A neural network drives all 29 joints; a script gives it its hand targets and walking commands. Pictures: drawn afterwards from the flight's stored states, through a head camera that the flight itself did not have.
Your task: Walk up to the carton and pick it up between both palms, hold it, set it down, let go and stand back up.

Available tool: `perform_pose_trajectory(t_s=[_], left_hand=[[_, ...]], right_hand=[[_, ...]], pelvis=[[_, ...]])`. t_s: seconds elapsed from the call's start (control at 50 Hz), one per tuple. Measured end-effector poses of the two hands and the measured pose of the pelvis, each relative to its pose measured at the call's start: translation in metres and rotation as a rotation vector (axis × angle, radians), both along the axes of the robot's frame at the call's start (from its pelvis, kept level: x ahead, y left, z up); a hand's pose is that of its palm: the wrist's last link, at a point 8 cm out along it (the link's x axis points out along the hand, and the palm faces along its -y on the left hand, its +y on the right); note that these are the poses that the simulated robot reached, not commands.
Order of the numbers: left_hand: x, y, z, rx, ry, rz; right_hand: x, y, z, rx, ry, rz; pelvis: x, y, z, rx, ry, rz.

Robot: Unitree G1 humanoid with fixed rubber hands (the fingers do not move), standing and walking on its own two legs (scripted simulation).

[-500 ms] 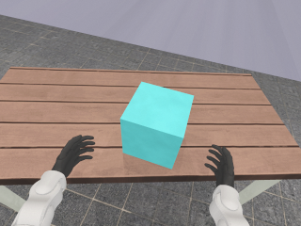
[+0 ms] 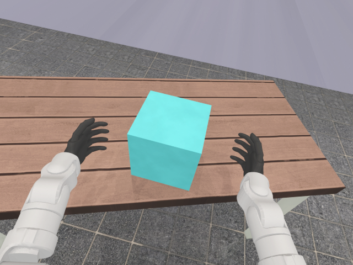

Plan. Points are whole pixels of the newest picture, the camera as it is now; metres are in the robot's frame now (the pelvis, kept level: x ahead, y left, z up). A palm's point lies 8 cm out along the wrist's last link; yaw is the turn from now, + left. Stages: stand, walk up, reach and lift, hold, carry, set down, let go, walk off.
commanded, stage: reach and lift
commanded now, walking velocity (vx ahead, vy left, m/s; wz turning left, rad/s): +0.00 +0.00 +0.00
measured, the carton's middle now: (170, 141) +0.45 -0.04 -0.01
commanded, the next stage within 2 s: none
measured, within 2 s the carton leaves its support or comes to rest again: neither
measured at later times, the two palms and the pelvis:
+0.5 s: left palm (87, 120) +0.43 +0.16 +0.10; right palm (251, 145) +0.34 -0.21 +0.10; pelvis -0.01 +0.01 +0.00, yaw +0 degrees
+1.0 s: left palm (101, 99) +0.48 +0.13 +0.12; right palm (249, 125) +0.38 -0.21 +0.12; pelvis -0.01 +0.01 -0.01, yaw +1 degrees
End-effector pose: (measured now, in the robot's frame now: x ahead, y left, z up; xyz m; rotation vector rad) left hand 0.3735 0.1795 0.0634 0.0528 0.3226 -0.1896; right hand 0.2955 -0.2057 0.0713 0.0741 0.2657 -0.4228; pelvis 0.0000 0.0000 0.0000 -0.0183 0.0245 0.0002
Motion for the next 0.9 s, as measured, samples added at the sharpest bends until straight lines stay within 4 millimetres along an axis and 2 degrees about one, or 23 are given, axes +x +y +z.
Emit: perform_pose_trajectory(t_s=[0.48,0.6,0.9], left_hand=[[0.057,-0.02,0.035,0.025,-0.029,0.01],[0.068,-0.026,0.044,0.027,-0.032,0.017],[0.098,-0.047,0.072,0.025,-0.047,0.029]], right_hand=[[0.045,-0.004,0.028,-0.004,-0.014,-0.001],[0.055,-0.005,0.034,-0.002,-0.007,-0.008],[0.083,-0.009,0.063,-0.019,-0.004,-0.006]], pelvis=[[-0.008,0.014,-0.003,-0.017,0.087,-0.004],[-0.007,0.014,-0.004,-0.019,0.106,-0.003],[-0.006,0.008,-0.006,-0.02,0.153,0.002]])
